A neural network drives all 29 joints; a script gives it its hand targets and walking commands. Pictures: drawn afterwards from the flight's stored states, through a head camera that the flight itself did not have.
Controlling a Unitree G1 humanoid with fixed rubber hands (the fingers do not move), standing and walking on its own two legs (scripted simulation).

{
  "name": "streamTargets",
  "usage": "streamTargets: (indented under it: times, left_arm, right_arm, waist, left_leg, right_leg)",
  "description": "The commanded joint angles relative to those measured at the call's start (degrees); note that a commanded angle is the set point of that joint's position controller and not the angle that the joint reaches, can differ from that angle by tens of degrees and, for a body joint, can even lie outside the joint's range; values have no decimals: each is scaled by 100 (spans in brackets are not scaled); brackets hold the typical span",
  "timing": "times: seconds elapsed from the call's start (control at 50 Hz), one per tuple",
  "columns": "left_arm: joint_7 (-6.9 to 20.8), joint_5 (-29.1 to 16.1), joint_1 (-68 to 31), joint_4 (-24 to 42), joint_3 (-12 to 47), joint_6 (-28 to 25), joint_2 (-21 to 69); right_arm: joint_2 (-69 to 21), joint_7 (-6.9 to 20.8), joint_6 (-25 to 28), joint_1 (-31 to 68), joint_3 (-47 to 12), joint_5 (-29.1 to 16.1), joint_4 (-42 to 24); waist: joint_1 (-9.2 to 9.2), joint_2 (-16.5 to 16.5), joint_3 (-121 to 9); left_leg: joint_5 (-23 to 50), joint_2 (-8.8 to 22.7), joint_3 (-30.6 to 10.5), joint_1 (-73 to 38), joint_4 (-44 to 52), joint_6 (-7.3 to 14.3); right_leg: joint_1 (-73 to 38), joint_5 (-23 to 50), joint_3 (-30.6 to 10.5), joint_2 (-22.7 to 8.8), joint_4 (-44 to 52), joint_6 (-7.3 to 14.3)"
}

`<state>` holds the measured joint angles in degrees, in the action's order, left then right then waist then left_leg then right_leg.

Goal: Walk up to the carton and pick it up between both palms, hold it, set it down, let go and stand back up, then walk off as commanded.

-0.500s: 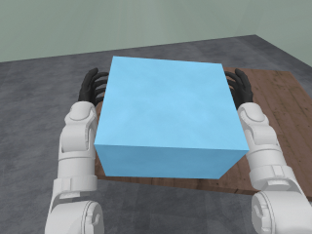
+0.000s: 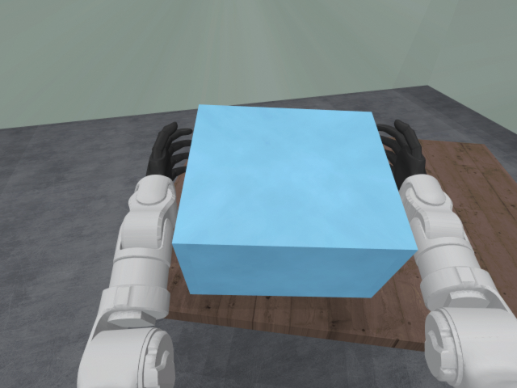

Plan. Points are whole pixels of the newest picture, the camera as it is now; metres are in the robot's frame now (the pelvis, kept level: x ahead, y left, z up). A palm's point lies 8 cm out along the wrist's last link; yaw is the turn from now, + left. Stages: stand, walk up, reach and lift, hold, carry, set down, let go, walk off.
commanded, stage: set down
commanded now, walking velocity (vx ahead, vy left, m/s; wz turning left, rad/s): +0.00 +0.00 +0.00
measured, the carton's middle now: (284, 199) +0.38 +0.00 +0.16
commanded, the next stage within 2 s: none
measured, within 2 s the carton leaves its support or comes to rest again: neither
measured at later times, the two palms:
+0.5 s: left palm (177, 209) +0.39 +0.18 +0.12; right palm (395, 194) +0.44 -0.19 +0.13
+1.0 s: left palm (179, 226) +0.39 +0.18 +0.07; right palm (385, 211) +0.44 -0.19 +0.09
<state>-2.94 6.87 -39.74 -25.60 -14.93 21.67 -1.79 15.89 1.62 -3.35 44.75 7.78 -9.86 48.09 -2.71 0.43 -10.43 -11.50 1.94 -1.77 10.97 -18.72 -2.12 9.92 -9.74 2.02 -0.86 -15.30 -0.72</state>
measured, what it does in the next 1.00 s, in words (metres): stands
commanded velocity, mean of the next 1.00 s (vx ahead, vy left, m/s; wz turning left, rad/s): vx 0.00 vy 0.00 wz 0.00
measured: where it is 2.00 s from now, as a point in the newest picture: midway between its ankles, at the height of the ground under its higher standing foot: outside the picture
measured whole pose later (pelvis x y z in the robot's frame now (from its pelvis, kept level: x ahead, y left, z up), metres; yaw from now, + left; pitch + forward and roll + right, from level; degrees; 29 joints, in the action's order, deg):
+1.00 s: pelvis +0.00 -0.02 +0.00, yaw +1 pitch +9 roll +0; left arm -2.1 10.2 -39.4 -34.1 -20.3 17.0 -0.3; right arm 14.8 5.2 1.9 47.3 9.2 -4.4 57.7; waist -3.0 0.8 -1.7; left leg -8.2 2.8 3.5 16.1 -15.8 -1.6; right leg 14.4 -8.7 3.5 0.3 -14.4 0.7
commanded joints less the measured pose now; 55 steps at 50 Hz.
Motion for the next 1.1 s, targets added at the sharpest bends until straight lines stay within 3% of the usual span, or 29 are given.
streamTargets:
  times: [0.0, 0.04, 0.08, 0.1, 0.14, 0.16, 0.18, 0.2, 0.22, 0.24, 0.3, 0.34, 0.38, 0.42, 0.48, 0.52, 0.56, 0.6, 0.64, 0.7, 0.74, 0.78, 0.84, 0.9, 0.94, 0.98, 1.02, 1.04, 1.08]
  left_arm:
    - [1406, 498, -2763, -764, 309, 708, 2085]
    - [1370, 357, -2777, -130, 409, 607, 2165]
    - [1082, 41, -3306, 1035, 952, 306, 2479]
    - [891, -224, -3682, 1681, 1457, 73, 2680]
    - [434, -875, -4314, 2947, 2773, -500, 3297]
    - [246, -1110, -4242, 3186, 3250, -782, 3507]
    - [67, -1240, -4069, 3187, 3508, -963, 3541]
    - [-47, -1185, -3632, 2588, 3437, -1000, 3377]
    - [-31, -1001, -3230, 1685, 3100, -925, 3128]
    - [86, -735, -2986, 1093, 2688, -804, 2825]
    - [800, 215, -2751, -462, 1131, -351, 1980]
    - [1196, 602, -2463, -1083, 270, -66, 1778]
    - [1416, 607, -2697, -1019, 4, 97, 1762]
    - [1370, 531, -2951, -532, 73, 69, 1920]
    - [916, 123, -3631, 685, 858, -369, 2475]
    - [526, -262, -4151, 1477, 1724, -825, 2822]
    - [219, -568, -4247, 1789, 2350, -1304, 3054]
    - [125, -440, -3827, 965, 2138, -1441, 2879]
    - [234, -165, -3306, 213, 1689, -1355, 2693]
    - [690, 503, -2660, -981, 705, -905, 2128]
    - [945, 693, -2448, -1165, 250, -641, 2006]
    - [1062, 709, -2533, -986, 98, -461, 1977]
    - [951, 450, -3017, -209, 347, -605, 2137]
    - [538, -38, -3740, 804, 1310, -1201, 2706]
    - [216, -374, -3949, 1171, 2024, -1699, 3019]
    - [50, -509, -3729, 770, 2215, -1921, 3149]
    - [88, -334, -3345, -9, 1899, -1911, 3102]
    - [163, -174, -3165, -431, 1644, -1831, 2892]
    - [469, 339, -2861, -1305, 886, -1558, 2325]
  right_arm:
    - [-2441, 786, -675, 3240, -751, 553, 592]
    - [-2556, 798, -467, 3519, -736, 429, 45]
    - [-2696, 852, -39, 4176, -746, 334, -901]
    - [-2846, 889, 219, 4512, -896, 280, -1426]
    - [-3173, 845, 816, 4801, -1289, 196, -2555]
    - [-3267, 807, 1032, 4650, -1361, 240, -3001]
    - [-3186, 778, 1159, 4382, -1294, 382, -2987]
    - [-2907, 791, 1222, 4091, -1094, 599, -2509]
    - [-2665, 811, 1190, 3930, -882, 782, -1991]
    - [-2596, 785, 1087, 3861, -953, 763, -1777]
    - [-2731, 663, 292, 3602, -1005, 881, -399]
    - [-2718, 638, -115, 3267, -877, 831, 444]
    - [-2678, 645, -319, 3170, -694, 856, 634]
    - [-2677, 739, -220, 3432, -577, 813, 375]
    - [-2686, 945, 412, 4163, -383, 877, -402]
    - [-2884, 973, 934, 4425, -557, 895, -1125]
    - [-3073, 926, 1314, 4531, -858, 970, -1819]
    - [-2975, 893, 1338, 4389, -860, 1144, -1575]
    - [-2919, 876, 1196, 4086, -851, 1172, -912]
    - [-2615, 879, 685, 3359, -704, 1157, 513]
    - [-2531, 860, 421, 3107, -588, 1166, 977]
    - [-2471, 877, 260, 3059, -416, 1211, 1047]
    - [-2572, 940, 482, 3492, -318, 1264, 489]
    - [-2980, 939, 1179, 4104, -526, 1225, -648]
    - [-3123, 926, 1584, 4204, -696, 1244, -1163]
    - [-3173, 905, 1709, 4203, -764, 1294, -1144]
    - [-3106, 923, 1640, 3985, -664, 1380, -587]
    - [-2968, 937, 1532, 3793, -620, 1368, -152]
    - [-2748, 945, 1181, 3413, -578, 1351, 621]
  waist:
    - [-94, 599, 1088]
    - [-51, 430, 278]
    - [-108, -100, -1415]
    - [-107, -292, -2373]
    - [193, -610, -5021]
    - [310, -661, -5938]
    - [379, -805, -6275]
    - [217, -876, -5728]
    - [6, -714, -5040]
    - [-91, -316, -4613]
    - [-20, 728, -1365]
    - [-148, 1013, 147]
    - [-167, 896, 593]
    - [-300, 542, 213]
    - [-111, -64, -1712]
    - [44, -365, -3748]
    - [55, -284, -5377]
    - [-73, -95, -5052]
    - [-180, 21, -3938]
    - [-212, 488, -1152]
    - [-175, 706, -201]
    - [-107, 684, 138]
    - [-111, 449, -777]
    - [17, 6, -3562]
    - [14, -243, -5076]
    - [-96, -323, -5175]
    - [-256, -239, -4308]
    - [-284, -92, -3778]
    - [-278, 262, -2001]
  left_leg:
    - [595, -273, 685, 119, 765, 202]
    - [1198, -307, 645, -165, 569, 102]
    - [2552, -245, 509, -945, 81, -203]
    - [3391, -169, 409, -1467, -220, -352]
    - [5165, -80, 222, -2476, -886, -619]
    - [5819, -74, 146, -2751, -1140, -687]
    - [6451, -22, 32, -3131, -1350, -729]
    - [6823, 105, -35, -3253, -1479, -717]
    - [6577, 172, 104, -2968, -1403, -613]
    - [5939, 86, 333, -2350, -1225, -504]
    - [2469, -344, 751, -324, -43, 71]
    - [913, -435, 766, 687, 567, 302]
    - [374, -339, 782, 641, 857, 353]
    - [813, -260, 799, 227, 776, 244]
    - [2331, -66, 556, -1190, 211, -167]
    - [3867, -13, 461, -1953, -391, -371]
    - [4392, -89, 463, -1925, -695, -395]
    - [4434, -97, 491, -1890, -709, -253]
    - [4355, -69, 560, -1982, -616, -128]
    - [2487, -166, 768, -674, 119, 113]
    - [1640, -214, 807, -26, 446, 240]
    - [1214, -183, 810, 62, 642, 270]
    - [1667, -141, 780, -354, 441, 119]
    - [3374, -108, 645, -1041, -289, -203]
    - [4279, -80, 547, -1442, -639, -286]
    - [4914, -28, 449, -1983, -864, -250]
    - [5087, 63, 463, -2346, -871, -166]
    - [4724, 77, 543, -2133, -751, -131]
    - [3034, -56, 776, -1063, -151, 37]
  right_leg:
    - [-1144, 380, 25, 170, 197, -169]
    - [-1221, 1061, 91, 260, 79, -147]
    - [-1071, 1857, 227, 426, -134, -10]
    - [-841, 2112, 279, 520, -216, 44]
    - [-164, 2828, 405, 691, -291, 155]
    - [185, 3175, 460, 740, -321, 152]
    - [917, 3175, 544, 760, -272, 180]
    - [1779, 2818, 534, 716, 63, 416]
    - [1740, 2590, 430, 674, 437, 673]
    - [507, 3174, 301, 578, 438, 693]
    - [-1897, 3462, 8, 144, -446, -308]
    - [-2173, 2798, -129, -83, -336, -518]
    - [-1740, 1735, -142, -131, -93, -479]
    - [-1350, 1224, -9, 34, -12, -285]
    - [-580, 1675, 278, 364, -159, -54]
    - [-60, 2393, 307, 496, -242, 49]
    - [-37, 3361, 296, 529, -368, 46]
    - [140, 3614, 332, 502, -400, -35]
    - [122, 3559, 297, 437, -367, -66]
    - [-1166, 3176, 62, 211, -334, -228]
    - [-1462, 2861, -17, 101, -315, -332]
    - [-1262, 2305, -27, 71, -200, -321]
    - [-1050, 2327, 56, 154, -254, -222]
    - [-679, 3473, 184, 359, -545, -104]
    - [-57, 3785, 285, 441, -563, -28]
    - [793, 3683, 351, 458, -456, 1]
    - [1175, 3216, 380, 435, -224, 99]
    - [823, 3087, 333, 401, -100, 148]
    - [-498, 2920, 145, 283, -205, -56]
